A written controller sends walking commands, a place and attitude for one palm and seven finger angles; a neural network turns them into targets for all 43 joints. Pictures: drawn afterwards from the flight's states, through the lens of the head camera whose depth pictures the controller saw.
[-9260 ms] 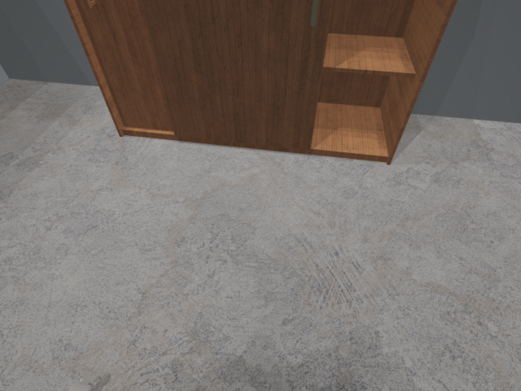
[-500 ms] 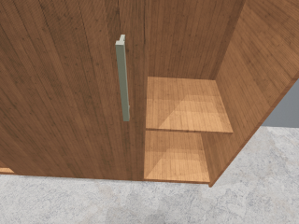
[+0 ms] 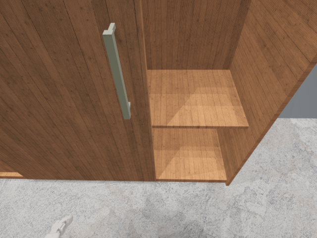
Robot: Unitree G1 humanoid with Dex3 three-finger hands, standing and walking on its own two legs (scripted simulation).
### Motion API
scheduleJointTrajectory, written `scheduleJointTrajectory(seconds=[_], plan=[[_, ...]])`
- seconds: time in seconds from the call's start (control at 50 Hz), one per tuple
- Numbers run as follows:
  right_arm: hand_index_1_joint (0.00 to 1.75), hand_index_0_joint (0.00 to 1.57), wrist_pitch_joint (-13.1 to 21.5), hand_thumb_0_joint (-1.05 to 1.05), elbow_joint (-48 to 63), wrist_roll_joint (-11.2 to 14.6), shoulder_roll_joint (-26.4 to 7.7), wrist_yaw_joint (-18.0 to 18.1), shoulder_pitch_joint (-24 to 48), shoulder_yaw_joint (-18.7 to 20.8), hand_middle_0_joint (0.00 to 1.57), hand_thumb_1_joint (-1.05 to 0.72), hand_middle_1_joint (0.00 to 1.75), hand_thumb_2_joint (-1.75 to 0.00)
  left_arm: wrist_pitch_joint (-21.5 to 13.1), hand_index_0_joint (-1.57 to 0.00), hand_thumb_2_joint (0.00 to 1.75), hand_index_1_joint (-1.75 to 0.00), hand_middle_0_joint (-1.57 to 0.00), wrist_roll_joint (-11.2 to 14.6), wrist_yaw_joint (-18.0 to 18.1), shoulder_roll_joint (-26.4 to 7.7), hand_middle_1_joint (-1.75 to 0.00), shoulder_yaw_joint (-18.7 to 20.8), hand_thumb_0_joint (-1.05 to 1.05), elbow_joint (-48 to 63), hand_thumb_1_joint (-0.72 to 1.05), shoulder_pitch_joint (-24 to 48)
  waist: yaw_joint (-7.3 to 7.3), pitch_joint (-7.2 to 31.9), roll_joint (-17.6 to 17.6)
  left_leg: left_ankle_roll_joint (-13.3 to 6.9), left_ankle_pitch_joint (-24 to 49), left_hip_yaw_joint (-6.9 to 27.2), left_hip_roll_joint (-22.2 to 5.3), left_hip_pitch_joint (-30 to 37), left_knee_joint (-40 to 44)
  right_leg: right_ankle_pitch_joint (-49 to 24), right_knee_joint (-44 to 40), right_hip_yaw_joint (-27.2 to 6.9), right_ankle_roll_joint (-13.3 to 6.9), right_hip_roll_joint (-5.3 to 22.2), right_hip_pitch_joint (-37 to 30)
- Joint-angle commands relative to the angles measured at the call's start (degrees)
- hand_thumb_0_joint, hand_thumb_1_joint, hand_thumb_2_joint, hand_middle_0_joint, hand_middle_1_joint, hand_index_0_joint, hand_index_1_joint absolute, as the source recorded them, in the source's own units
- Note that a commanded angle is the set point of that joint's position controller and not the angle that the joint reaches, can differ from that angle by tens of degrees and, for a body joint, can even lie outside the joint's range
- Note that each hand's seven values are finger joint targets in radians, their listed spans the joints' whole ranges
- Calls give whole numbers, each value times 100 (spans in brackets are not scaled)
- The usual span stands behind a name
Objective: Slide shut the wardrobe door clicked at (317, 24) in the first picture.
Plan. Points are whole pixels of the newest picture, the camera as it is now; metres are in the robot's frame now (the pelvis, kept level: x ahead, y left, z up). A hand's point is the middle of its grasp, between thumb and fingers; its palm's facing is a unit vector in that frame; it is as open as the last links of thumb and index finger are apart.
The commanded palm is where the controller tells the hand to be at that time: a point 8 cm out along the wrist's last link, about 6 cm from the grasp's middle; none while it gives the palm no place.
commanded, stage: raise the hand with hooked fingers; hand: left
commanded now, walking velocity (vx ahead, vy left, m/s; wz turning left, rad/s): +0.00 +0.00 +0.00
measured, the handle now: (121, 78) +0.50 +0.12 +0.13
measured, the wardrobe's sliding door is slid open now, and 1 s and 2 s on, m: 0.45 0.45 0.45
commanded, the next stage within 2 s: move the hooked fingers beside the handle in 1.94 s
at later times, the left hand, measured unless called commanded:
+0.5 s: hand (76, 220) +0.16 +0.18 +0.03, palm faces +0.21 -0.97 -0.12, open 10.0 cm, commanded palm +0.15 +0.23 +0.03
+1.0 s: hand (68, 177) +0.24 +0.21 +0.07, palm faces +0.04 -1.00 -0.08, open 13.0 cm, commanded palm +0.21 +0.26 +0.10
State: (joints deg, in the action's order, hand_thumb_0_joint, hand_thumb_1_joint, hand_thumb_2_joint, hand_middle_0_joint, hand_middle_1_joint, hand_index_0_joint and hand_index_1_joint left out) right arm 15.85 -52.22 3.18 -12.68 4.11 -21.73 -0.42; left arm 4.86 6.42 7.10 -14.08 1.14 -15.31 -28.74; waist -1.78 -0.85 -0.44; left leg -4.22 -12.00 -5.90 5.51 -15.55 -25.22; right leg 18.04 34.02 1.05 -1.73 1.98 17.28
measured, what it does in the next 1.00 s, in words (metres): stands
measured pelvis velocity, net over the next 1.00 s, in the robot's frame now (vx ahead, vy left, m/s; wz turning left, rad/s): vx -0.01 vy -0.03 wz -0.04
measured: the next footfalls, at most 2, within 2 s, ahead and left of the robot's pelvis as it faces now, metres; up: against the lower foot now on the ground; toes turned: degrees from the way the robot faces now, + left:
none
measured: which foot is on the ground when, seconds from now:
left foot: down 0.00-1.00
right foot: down 0.00-1.00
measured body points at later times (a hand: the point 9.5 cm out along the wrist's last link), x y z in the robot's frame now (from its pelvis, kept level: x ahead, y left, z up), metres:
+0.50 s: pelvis -0.01 -0.07 -0.05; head +0.04 -0.08 +0.39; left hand +0.14 +0.23 +0.04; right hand +0.21 -0.28 -0.13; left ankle +0.01 +0.07 -0.73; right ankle -0.01 -0.10 -0.73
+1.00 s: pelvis -0.01 -0.03 -0.02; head +0.01 -0.04 +0.43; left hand +0.23 +0.26 +0.08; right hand +0.14 -0.32 -0.09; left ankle +0.02 +0.09 -0.73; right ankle -0.01 -0.10 -0.73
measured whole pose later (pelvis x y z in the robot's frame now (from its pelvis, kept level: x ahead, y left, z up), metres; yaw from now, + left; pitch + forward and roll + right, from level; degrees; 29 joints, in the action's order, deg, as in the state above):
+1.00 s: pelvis -0.01 -0.03 -0.02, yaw -2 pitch +5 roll +0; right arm 19.7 -39.4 3.3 -18.5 6.9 -13.9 0.9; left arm -9.0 21.2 -20.5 -19.8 22.0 -1.6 -13.8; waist 0.4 2.1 1.0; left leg 0.2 -20.4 2.1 1.1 -28.2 -44.0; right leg 22.1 43.4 2.1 -4.2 -4.7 26.0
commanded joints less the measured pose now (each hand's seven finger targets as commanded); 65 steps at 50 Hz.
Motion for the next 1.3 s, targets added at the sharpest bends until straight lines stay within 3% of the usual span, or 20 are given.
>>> scheduleJointTrajectory(seconds=[0.0,0.04,0.08,0.12,0.18,0.2,0.26,0.32,0.38,0.44,0.48,0.56,0.62,0.68,0.78,0.86,0.92,1.02,1.14,1.28], plan=[[30,20,930,0,1254,-223,-1112,113,582,308,20,-90,30,-90,-1002,-22,81,-43,-22,116,-142,127,-43,-208,0,2516,69,907,-309,678,-674,330,-870,1238,-689,-247,-235,326,-373,253,146,-264,1008],[30,20,991,0,1426,-250,-976,-30,704,394,20,-90,30,-90,-1458,-22,79,-47,-22,300,-427,465,-47,-118,0,1581,64,619,-277,125,-1765,277,-948,1107,-607,-1034,-730,759,-285,258,118,-244,1498],[30,20,942,0,1666,-295,-965,-186,955,484,20,-90,30,-90,-2115,-22,77,-50,-22,575,-961,248,-50,536,0,1043,60,-465,222,386,-1834,329,-639,815,-495,-1645,-1372,703,51,53,103,-171,1522],[30,20,754,0,1935,-242,-923,-345,1091,541,20,-90,30,-90,-2750,-22,75,-53,-22,865,-1611,-226,-53,1440,0,889,55,-1137,688,1111,-946,451,-5,678,-383,-2057,-1857,-910,765,-308,46,6,871],[30,20,376,0,2415,-254,-889,-413,1386,597,20,-90,30,-90,-3037,-23,72,-57,-23,787,-2241,-897,-57,1943,0,1532,48,-930,829,1425,623,463,165,375,-266,-2212,-2147,-1715,1179,-629,6,67,585],[30,20,257,0,2611,-250,-867,-409,1490,587,20,-90,30,-90,-2894,-23,71,-58,-23,709,-2248,-977,-58,1846,0,1943,46,-680,775,1336,866,412,98,351,-258,-2168,-2146,-1521,1145,-647,-8,27,690],[30,20,58,0,2824,-248,-749,-316,1330,565,20,-90,30,-90,-2758,-24,68,-63,-24,886,-2025,-1060,-63,2095,0,2877,39,65,421,1530,218,300,-49,545,-318,-2116,-2403,-1487,842,-1112,320,96,556],[30,20,206,0,2607,-249,-775,-177,1123,480,20,-90,30,-90,-3317,-24,65,-68,-24,1204,-2070,-1102,-68,2126,0,3647,32,1475,-51,1445,-301,270,-174,823,-408,-2270,-2806,-1580,661,-1435,653,89,934],[30,20,526,0,2207,-171,-839,-60,1024,374,20,-90,30,-90,-3766,-25,62,-72,-25,1411,-2613,-896,-72,1640,0,3211,25,1859,-300,1120,200,274,-331,945,-523,-2205,-2877,-1174,600,-1256,544,27,1338],[30,20,726,0,1992,-89,-1027,94,1023,306,20,-90,30,-90,-3511,-25,59,-76,-25,1471,-3117,-992,-76,1401,0,2761,18,2137,-373,1353,311,219,-342,986,-536,-1913,-2850,-877,497,-1205,612,46,1354],[30,20,709,0,1956,-50,-1137,181,1126,295,20,-90,30,-90,-2990,-25,57,-80,-25,1492,-3403,-1367,-80,1735,0,2150,13,2015,-252,1407,-190,237,-461,1032,-546,-2058,-2734,-724,286,-1415,764,203,1037],[30,20,517,0,2143,-38,-1095,242,1480,242,20,-90,30,-90,-1978,-26,53,-86,-26,1626,-3553,-2142,-86,2786,0,1845,4,1749,348,1984,-194,378,-260,1124,-596,-2050,-2440,-1506,287,-1802,862,637,-123],[30,20,462,0,2260,-63,-958,199,1479,228,20,-90,30,-90,-1808,-27,50,-90,-27,1839,-3187,-2208,-90,3418,0,2208,-3,1369,651,2357,-300,410,229,1065,-558,-1823,-2240,-2746,474,-1516,867,557,-698],[30,20,549,0,2246,-24,-877,109,1401,258,20,-90,30,-90,-2062,-27,47,-94,-27,1967,-2910,-1573,-94,3134,0,2480,-10,1320,470,1755,-503,461,134,978,-505,-1716,-2052,-2782,311,-1424,907,406,-315],[30,20,714,0,2202,14,-1031,153,1375,269,20,-90,30,-90,-2168,-28,42,-102,-28,1771,-2899,-1470,-102,2634,0,2091,-22,1744,254,933,-455,398,-436,1034,-492,-1733,-1854,-758,-61,-1389,752,242,380],[30,20,722,0,2265,32,-1118,259,1389,275,20,-90,30,-90,-1846,-29,38,-108,-29,1689,-2946,-1946,-108,2840,0,2331,-31,2054,387,1378,0,334,-313,945,-456,-1350,-1775,-643,-165,-1433,749,278,113],[30,20,773,0,2267,-26,-1122,320,1374,247,20,-90,30,-90,-1857,-29,35,-112,-29,1639,-2716,-2257,-112,3046,0,2942,-38,2350,448,1564,292,297,65,959,-463,-903,-1544,-830,-90,-996,516,42,85],[30,20,844,0,2164,-64,-1111,324,1397,175,20,-90,30,-90,-1906,-30,30,-120,-30,1604,-2464,-2184,-120,2986,0,2924,-50,2732,400,1346,514,256,301,969,-437,-472,-1143,-935,-143,-371,260,-274,171],[30,20,819,0,2182,14,-1117,392,1469,60,20,-90,30,-90,-1046,-30,30,-120,-30,1569,-2787,-2031,-120,2531,0,2295,-50,3209,377,1063,576,287,148,1130,-479,-93,-548,-646,-375,122,99,-461,183],[30,20,726,0,2194,-12,-1087,420,1574,-64,20,-90,30,-90,-626,-30,30,-120,-30,1545,-2905,-2456,-120,2827,0,2597,-50,4286,437,1314,579,490,539,1464,-566,586,-164,-797,-533,310,2,-582,8]])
